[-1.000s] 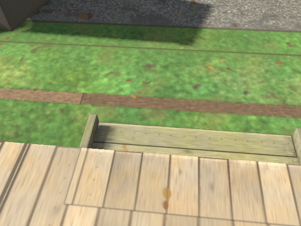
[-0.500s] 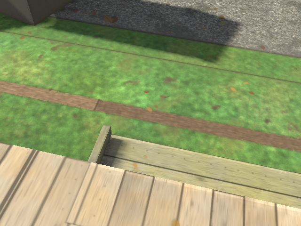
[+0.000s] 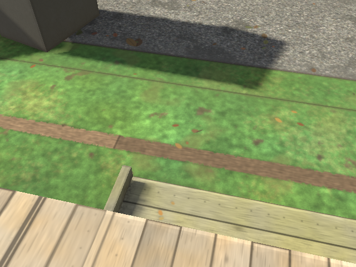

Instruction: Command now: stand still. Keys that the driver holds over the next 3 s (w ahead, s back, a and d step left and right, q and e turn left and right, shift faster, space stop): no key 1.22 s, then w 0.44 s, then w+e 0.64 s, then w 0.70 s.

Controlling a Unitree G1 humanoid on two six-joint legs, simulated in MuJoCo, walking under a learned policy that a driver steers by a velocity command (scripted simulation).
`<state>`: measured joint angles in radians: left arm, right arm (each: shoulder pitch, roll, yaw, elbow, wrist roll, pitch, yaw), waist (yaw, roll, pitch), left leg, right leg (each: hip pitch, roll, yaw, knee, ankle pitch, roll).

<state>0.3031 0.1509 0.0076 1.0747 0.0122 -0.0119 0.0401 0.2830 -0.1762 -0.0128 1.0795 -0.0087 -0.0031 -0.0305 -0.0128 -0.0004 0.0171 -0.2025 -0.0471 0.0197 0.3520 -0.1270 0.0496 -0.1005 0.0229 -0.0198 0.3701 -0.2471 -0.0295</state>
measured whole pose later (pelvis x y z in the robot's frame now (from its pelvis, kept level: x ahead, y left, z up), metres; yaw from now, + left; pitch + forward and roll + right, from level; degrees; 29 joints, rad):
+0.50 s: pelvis +0.01 -0.01 +0.00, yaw +0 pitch -1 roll +0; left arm 0.34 0.13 -0.01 1.15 0.01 -0.01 0.05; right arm 0.30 -0.13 0.01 1.16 -0.01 0.00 -0.04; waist -0.01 0.00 0.02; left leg -0.19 -0.03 0.01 0.37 -0.16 0.03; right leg -0.08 0.04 -0.02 0.37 -0.27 -0.05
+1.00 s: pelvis +0.02 -0.02 +0.00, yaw +0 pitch -1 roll +0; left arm 0.36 0.11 -0.02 1.15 0.01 -0.02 0.05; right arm 0.31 -0.12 0.01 1.19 -0.01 0.00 -0.05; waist -0.01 0.00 0.02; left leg -0.18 -0.02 0.01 0.39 -0.18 0.01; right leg -0.06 0.05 -0.02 0.36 -0.28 -0.06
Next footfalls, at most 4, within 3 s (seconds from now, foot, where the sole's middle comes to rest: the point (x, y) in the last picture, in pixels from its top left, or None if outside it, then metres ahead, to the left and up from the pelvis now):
1.62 left None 0.24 0.11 -0.78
2.12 right None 0.52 -0.05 -0.78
2.78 left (190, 206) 0.89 -0.04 -0.95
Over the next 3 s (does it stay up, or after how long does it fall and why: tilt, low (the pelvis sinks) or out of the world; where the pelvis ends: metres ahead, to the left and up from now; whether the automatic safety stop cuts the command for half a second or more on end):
stays up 0.87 -0.09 -0.19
